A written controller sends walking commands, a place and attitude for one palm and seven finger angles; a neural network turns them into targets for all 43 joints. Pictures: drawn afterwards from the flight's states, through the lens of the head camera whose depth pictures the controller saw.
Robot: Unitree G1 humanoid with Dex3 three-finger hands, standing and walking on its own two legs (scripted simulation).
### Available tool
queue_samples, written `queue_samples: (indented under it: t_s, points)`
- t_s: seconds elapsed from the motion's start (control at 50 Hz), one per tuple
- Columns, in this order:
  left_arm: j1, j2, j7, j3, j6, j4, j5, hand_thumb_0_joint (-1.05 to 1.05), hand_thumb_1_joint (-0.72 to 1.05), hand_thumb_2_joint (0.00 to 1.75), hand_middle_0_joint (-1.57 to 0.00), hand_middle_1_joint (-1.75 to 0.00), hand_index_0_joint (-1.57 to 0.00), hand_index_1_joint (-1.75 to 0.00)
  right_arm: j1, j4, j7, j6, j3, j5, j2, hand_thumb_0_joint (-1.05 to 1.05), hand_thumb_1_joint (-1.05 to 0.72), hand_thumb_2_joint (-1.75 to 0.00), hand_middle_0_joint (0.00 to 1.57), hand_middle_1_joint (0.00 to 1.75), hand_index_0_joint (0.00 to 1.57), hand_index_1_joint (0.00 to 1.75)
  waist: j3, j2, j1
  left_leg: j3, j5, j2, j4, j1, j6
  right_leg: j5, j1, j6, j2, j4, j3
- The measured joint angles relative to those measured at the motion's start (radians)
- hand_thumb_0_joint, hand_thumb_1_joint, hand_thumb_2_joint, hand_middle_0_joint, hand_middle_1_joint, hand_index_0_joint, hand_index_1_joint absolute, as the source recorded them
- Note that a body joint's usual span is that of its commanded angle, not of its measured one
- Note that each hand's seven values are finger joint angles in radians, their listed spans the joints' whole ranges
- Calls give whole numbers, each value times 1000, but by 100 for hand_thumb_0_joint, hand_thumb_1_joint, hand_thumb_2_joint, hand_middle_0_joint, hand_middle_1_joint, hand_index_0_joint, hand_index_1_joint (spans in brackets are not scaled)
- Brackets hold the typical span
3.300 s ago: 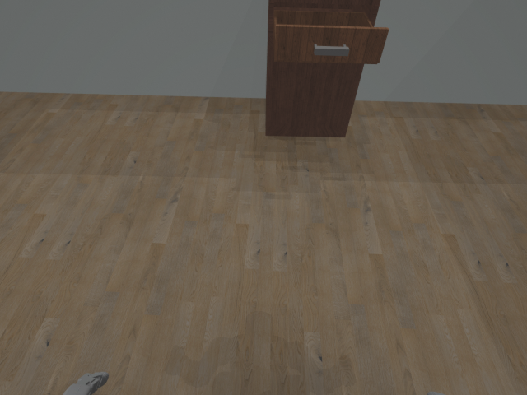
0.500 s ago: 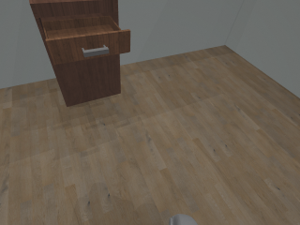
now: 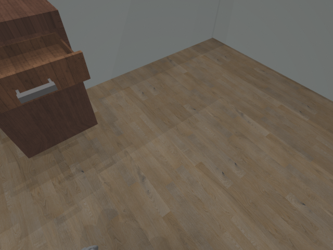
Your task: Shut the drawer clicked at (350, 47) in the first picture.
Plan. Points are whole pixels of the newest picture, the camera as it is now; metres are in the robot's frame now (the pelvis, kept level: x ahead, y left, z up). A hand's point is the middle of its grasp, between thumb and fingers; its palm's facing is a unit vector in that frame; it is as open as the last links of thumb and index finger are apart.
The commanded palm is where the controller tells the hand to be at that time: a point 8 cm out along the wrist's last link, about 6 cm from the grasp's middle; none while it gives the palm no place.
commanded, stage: walk to a spot facing it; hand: left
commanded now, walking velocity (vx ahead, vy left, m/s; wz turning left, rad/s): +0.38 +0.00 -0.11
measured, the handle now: (36, 89) +0.69 +0.54 -0.07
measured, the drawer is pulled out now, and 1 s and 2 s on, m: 0.28 0.28 0.28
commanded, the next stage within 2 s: turn to face it in 0.62 s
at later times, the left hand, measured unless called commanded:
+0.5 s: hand out of the picture +0.12 +0.20 -0.17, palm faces +0.06 -0.99 -0.12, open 7.4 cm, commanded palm none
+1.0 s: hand (130, 138) +0.52 +0.14 -0.14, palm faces -0.15 -0.96 -0.22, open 7.4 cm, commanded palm none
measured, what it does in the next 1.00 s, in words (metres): walks ahead: left foot, then right foot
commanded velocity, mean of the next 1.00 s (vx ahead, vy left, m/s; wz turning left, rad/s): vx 0.20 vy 0.00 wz -0.01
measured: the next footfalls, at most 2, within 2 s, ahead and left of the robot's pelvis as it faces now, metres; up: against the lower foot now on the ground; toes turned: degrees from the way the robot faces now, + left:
left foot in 0.44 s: +0.33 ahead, +0.14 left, +0.00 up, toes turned +6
right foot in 0.90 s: +0.46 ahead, -0.13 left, +0.00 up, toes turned -18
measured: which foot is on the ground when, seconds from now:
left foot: up 0.00-0.42, down 0.44-0.92, up 0.94-1.00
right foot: down 0.00-0.44, up 0.46-0.88, down 0.90-1.00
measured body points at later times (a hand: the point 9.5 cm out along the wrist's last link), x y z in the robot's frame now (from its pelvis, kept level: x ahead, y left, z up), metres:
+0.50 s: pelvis +0.22 +0.05 +0.00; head +0.25 +0.06 +0.45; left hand +0.12 +0.25 -0.15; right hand +0.35 -0.18 -0.13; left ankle +0.29 +0.13 -0.72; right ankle +0.06 -0.04 -0.67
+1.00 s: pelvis +0.36 -0.01 +0.00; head +0.39 -0.03 +0.45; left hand +0.52 +0.19 -0.13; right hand +0.27 -0.21 -0.16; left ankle +0.29 +0.13 -0.68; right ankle +0.43 -0.12 -0.72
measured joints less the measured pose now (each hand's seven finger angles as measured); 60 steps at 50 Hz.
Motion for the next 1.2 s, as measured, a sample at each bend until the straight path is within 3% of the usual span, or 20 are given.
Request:
queue_samples:
  t_s: [0.06,0.12,0.18,0.3,0.4,0.44,0.5,0.54,0.6,0.74,0.82,0.9,0.92,0.96,1.0,1.04,1.1,1.2]
  points:
    - [46,30,19,10,-8,21,4,-2,95,90,-20,-30,-20,-30,-96,-57,-1,3,-15,-11,-26,1,-91,-89,20,30,20,30,-27,14,4,-56,89,35,1,-164,-7,19,73,12,21,-99,14]
    - [96,39,18,3,-10,50,14,-2,95,90,-20,-30,-20,-30,-186,-110,-6,3,-27,-23,-62,1,-92,-89,20,30,20,30,-48,31,1,-72,145,60,-96,-269,-22,26,129,10,29,-170,32]
    - [144,28,11,-5,-15,71,15,-1,94,90,-19,-30,-20,-30,-241,-135,2,4,-41,-23,-114,3,-95,-89,20,30,20,30,-62,45,15,-69,207,70,-195,-322,-35,15,178,20,29,-218,44]
    - [232,-4,9,-24,-26,100,17,0,92,90,-19,-30,-19,-30,-332,-158,25,7,-38,-21,-150,2,-94,-90,19,30,20,30,-48,35,64,-44,248,50,-398,-318,-39,-32,271,45,24,-272,67]
    - [295,-25,11,-36,-19,134,20,1,91,90,-19,-30,-20,-30,-405,-173,34,-1,-20,-18,-130,1,-92,-90,19,30,20,30,-16,15,105,3,201,-6,-582,-226,-8,-107,343,78,8,-265,83]
    - [322,-34,10,-37,-14,153,17,1,91,90,-20,-30,-20,-30,-422,-184,30,-20,-10,-20,-118,1,-92,-90,19,30,20,30,-7,8,109,29,236,-38,-678,-148,20,-167,332,93,-7,-163,94]
    - [311,-36,5,-34,11,177,6,1,91,90,-20,-30,-20,-30,-422,-197,19,-52,1,-22,-87,1,-91,-90,20,30,20,30,17,-10,102,64,174,-47,-626,-99,66,-210,152,101,-36,320,136]
    - [287,-28,3,-26,25,175,9,1,91,90,-20,-30,-20,-30,-390,-192,12,-56,7,-18,-68,0,-91,-89,20,30,20,30,12,-14,95,84,133,-49,-656,-38,67,-168,27,107,-58,546,143]
    - [233,-10,-1,-5,42,136,19,1,91,90,-20,-30,-20,-30,-336,-191,-17,-75,-24,5,-54,-3,-94,-89,20,30,21,30,2,-21,83,110,142,-56,-745,50,51,-68,-126,124,-103,638,149]
    - [94,32,-13,33,75,18,28,1,91,90,-19,-30,-19,-30,-239,-151,-19,-50,-24,-9,-101,-4,-96,-89,20,30,20,30,-28,-28,73,163,125,-50,-853,172,36,92,-313,170,-162,512,133]
    - [21,41,-10,22,72,-14,26,1,91,90,-19,-30,-19,-30,-192,-125,-14,-33,-19,-18,-102,-2,-94,-89,20,30,20,30,-11,-9,34,171,91,-33,-851,211,12,105,-256,170,-159,250,95]
    - [-27,43,-1,-1,44,-27,28,1,91,90,-19,-30,-19,-30,-124,-90,-8,-14,-11,-16,-86,-1,-92,-90,20,30,20,30,-2,0,-10,145,14,-19,-760,209,-25,177,-106,165,-133,-11,65]
    - [-35,40,1,-6,31,-28,30,1,91,90,-19,-30,-19,-30,-106,-79,-5,-7,-10,-12,-82,0,-92,-90,20,30,20,30,-7,1,-13,132,-15,-14,-703,186,-31,142,-78,139,-131,-41,55]
    - [-60,17,5,-17,17,-29,26,1,91,90,-19,-30,-19,-30,-106,-66,-4,22,-12,-2,-85,0,-91,-90,20,30,20,30,10,35,-22,47,-114,-9,-501,97,-28,76,-84,101,-126,6,26]
    - [-74,-4,7,-30,17,-37,22,0,91,90,-19,-30,-19,-30,-114,-67,-5,49,-14,2,-84,0,-91,-90,20,30,20,30,22,51,-28,-15,-164,-27,-305,1,-30,67,-69,94,-136,9,-3]
    - [-76,-20,16,-33,30,-45,20,0,91,90,-19,-30,-20,-30,-130,-74,2,66,-18,1,-81,1,-91,-90,20,30,20,30,24,52,-25,-31,-138,-30,-177,-76,-35,75,-47,94,-145,-15,-26]
    - [-64,-33,25,-34,50,-43,21,1,91,90,-20,-30,-20,-30,-156,-99,13,80,-24,-4,-81,1,-91,-90,20,30,20,30,7,42,-24,-29,-81,-21,-150,-142,-43,87,-21,98,-158,-56,-58]
    - [-50,-14,31,-17,69,-50,25,-1,92,90,-20,-30,-20,-30,-200,-151,24,85,-36,-9,-88,1,-91,-90,20,30,20,30,-17,13,-7,-6,-52,-6,-298,-145,-48,87,-8,111,-187,-67,-117]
